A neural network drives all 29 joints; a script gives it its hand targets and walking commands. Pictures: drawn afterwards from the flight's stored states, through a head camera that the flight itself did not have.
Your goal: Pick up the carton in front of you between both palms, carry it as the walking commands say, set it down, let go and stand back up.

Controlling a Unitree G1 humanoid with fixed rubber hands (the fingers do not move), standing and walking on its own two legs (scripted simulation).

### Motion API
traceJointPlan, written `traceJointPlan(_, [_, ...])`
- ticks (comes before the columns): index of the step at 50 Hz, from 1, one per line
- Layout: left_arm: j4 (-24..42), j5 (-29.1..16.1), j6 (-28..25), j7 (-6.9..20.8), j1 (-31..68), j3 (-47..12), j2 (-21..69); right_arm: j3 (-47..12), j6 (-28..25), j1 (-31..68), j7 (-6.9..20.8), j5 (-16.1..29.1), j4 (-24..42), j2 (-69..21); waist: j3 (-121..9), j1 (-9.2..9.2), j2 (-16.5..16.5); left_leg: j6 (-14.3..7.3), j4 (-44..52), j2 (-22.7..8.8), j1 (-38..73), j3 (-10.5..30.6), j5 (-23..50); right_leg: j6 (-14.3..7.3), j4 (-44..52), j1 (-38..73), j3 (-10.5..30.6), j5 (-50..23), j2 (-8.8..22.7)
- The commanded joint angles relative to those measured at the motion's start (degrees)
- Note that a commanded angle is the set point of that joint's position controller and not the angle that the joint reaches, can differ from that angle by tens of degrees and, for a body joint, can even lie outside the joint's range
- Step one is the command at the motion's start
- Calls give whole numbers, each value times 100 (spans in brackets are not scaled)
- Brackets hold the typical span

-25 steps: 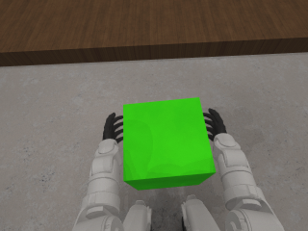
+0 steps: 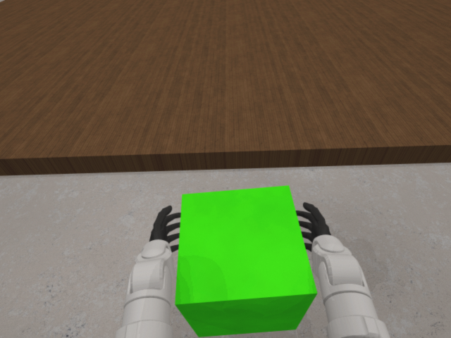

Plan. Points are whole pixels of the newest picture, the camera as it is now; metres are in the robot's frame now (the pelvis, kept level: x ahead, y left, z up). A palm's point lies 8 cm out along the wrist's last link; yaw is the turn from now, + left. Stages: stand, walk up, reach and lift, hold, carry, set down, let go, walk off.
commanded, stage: reach and lift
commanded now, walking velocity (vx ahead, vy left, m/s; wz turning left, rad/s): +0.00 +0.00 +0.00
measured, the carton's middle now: (241, 265) +0.29 +0.00 -0.06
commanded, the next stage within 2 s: hold in 1.04 s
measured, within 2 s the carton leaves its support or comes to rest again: neither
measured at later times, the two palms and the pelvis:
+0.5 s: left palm (158, 242) +0.29 +0.15 +0.04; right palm (322, 238) +0.29 -0.15 +0.03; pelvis -0.01 +0.00 +0.01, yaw +0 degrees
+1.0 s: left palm (157, 238) +0.30 +0.15 +0.05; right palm (323, 234) +0.29 -0.15 +0.04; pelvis +0.01 +0.00 +0.01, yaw +0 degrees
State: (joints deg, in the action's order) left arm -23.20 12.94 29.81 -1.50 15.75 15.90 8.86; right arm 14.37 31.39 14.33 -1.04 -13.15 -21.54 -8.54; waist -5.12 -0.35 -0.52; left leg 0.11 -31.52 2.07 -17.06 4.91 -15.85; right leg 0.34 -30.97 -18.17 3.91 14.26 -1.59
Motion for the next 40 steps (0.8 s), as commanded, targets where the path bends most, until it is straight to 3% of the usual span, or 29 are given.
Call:
traceJointPlan(1, [-251,-938,281,1471,2468,-3154,5634,-3129,128,2865,1418,1049,56,-5474,-883,-16,14,-14,795,264,499,63,1094,-41,637,1175,84,-1055,-318])
traceJointPlan(7, [-538,-672,399,1575,2955,-2600,5562,-2558,246,3342,1520,754,-285,-5369,-307,-29,-38,-58,991,224,395,0,185,-96,801,1109,-9,-168,-295])
traceJointPlan(16, [-393,-769,329,1618,3533,-2762,5687,-2760,182,3933,1574,825,-78,-5525,-874,-18,26,-64,977,237,600,-40,236,-68,764,1408,-49,-240,-286])
traceJointPlan(40, [528,-955,648,1538,2380,-3094,5379,-3112,508,2739,1433,1079,813,-5344,-941,-1,41,19,1210,319,1300,-2,1741,23,1065,1984,42,-1766,-339])
